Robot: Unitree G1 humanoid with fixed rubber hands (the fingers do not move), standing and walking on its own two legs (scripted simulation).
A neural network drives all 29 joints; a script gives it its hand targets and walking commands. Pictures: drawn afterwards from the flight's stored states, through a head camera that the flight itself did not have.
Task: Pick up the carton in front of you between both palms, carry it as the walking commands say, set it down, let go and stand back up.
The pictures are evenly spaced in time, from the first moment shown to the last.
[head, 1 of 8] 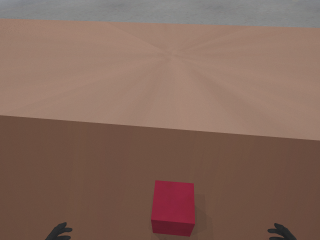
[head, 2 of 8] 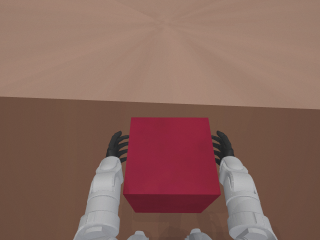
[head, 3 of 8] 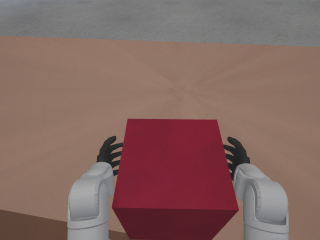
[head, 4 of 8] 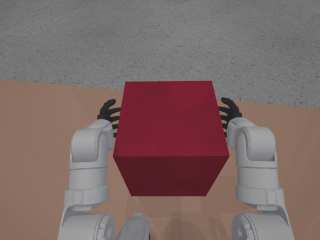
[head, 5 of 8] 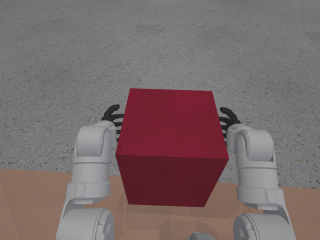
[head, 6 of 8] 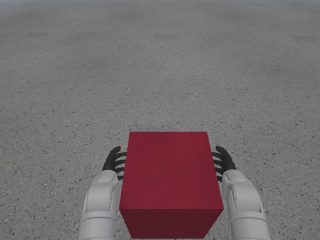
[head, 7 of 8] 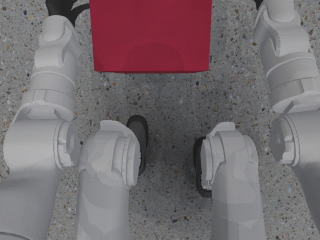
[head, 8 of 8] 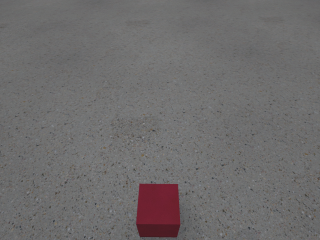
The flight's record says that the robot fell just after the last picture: no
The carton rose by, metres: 0.69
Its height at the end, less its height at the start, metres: -0.25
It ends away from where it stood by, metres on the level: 5.18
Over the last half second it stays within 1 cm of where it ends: yes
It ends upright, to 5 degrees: yes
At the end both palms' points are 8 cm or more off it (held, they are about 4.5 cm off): yes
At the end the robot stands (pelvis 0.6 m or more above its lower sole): yes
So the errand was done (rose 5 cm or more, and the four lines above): yes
